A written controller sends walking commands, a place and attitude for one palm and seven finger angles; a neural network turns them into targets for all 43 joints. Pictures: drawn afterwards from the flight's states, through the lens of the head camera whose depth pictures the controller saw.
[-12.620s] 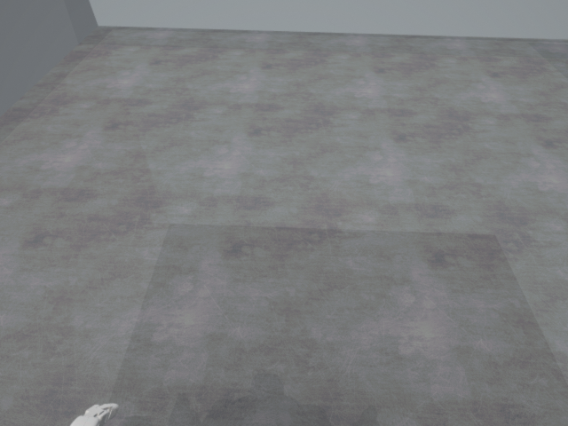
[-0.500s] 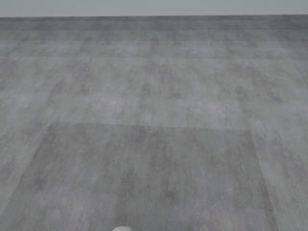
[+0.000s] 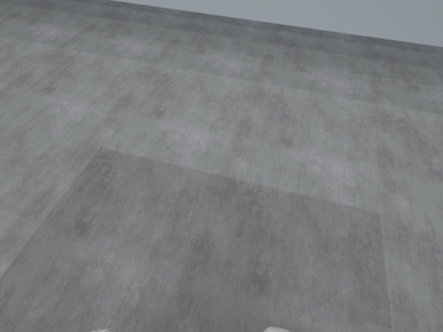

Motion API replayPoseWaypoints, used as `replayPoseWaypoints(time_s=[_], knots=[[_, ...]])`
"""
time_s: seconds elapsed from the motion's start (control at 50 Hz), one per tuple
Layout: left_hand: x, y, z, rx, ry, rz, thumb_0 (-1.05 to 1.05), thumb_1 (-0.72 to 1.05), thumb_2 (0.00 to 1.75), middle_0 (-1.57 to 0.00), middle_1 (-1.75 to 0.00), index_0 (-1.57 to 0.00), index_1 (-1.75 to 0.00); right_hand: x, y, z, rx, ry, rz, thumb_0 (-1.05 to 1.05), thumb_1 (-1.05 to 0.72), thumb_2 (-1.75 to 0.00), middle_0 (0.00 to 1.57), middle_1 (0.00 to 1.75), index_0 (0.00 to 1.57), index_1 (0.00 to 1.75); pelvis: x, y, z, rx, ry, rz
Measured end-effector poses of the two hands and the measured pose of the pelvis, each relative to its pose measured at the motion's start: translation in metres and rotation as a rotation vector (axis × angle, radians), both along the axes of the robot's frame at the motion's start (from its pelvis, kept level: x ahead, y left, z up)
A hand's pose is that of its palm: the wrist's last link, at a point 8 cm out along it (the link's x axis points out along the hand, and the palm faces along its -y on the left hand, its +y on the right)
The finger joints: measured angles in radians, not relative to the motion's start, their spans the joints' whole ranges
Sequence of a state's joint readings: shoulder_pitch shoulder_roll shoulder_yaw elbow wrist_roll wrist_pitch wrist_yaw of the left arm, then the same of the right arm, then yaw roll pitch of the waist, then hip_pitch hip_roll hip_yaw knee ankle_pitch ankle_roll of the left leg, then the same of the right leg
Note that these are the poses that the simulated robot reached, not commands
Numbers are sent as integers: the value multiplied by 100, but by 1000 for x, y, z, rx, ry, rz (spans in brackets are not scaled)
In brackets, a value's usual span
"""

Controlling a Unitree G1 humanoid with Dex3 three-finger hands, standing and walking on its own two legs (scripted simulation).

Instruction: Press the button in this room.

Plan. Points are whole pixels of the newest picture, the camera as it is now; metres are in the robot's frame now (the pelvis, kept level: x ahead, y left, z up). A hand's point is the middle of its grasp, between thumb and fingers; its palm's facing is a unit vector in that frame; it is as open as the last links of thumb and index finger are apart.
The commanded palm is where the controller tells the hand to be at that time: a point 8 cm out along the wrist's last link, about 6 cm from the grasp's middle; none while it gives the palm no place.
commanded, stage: turn or walk to find it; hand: left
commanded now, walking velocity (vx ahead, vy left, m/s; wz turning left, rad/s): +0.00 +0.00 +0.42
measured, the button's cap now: out of the picture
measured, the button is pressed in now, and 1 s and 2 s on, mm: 0 0 0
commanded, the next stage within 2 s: none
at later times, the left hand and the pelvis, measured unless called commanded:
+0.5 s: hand out of the picture -0.02 +0.14 -0.15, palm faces +0.27 -0.92 -0.28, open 7.3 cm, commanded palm none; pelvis -0.03 -0.06 +0.00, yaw +14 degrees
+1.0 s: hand out of the picture -0.12 +0.20 -0.17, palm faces +0.46 -0.86 -0.22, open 7.3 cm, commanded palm none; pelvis -0.08 -0.01 +0.00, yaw +25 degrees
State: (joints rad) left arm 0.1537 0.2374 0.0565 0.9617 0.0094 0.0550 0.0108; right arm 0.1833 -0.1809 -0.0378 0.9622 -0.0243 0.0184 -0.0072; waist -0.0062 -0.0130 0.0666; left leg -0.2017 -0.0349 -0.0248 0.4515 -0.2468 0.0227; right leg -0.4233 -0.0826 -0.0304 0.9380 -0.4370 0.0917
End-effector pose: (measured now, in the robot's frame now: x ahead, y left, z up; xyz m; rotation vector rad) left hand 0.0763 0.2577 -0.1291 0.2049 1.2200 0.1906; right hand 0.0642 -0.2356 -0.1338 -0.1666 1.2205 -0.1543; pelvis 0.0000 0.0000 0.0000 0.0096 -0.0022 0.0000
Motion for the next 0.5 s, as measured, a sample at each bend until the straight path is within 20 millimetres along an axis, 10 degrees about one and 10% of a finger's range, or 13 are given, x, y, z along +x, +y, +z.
replayPoseWaypoints(time_s=[0.18, 0.5], knots=[[10, -50, 19, 44, -127, 2, 0, 91, 90, -20, -30, -20, -30, -35, -45, -33, 51, 121, 8, 0, -91, -90, 20, 30, 20, 30, -9, -40, -8, 27, -10, 95], [-117, -75, 14, 20, 12, 256, 0, 92, 90, -20, -30, -21, -30, -5, -70, -18, 3, 153, 200, 0, -91, -90, 20, 30, 20, 30, -27, -61, 2, 40, -21, 253]])
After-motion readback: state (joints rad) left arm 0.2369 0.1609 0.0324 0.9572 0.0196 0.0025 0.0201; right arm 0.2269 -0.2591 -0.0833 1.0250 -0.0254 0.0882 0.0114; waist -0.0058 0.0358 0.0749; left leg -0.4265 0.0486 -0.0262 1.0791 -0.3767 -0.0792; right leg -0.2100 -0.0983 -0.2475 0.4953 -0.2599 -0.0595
